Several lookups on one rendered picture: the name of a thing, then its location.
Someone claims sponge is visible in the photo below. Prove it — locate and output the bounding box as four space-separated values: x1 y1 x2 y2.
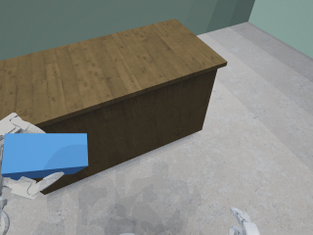
1 133 88 181

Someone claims left robot forearm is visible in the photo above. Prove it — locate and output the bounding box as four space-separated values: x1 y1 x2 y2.
0 196 10 235

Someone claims table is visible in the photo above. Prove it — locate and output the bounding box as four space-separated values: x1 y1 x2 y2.
0 19 228 195

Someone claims robot left hand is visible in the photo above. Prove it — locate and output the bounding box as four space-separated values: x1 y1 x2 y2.
0 113 64 200

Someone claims robot right hand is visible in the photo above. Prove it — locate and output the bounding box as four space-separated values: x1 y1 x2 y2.
227 207 261 235

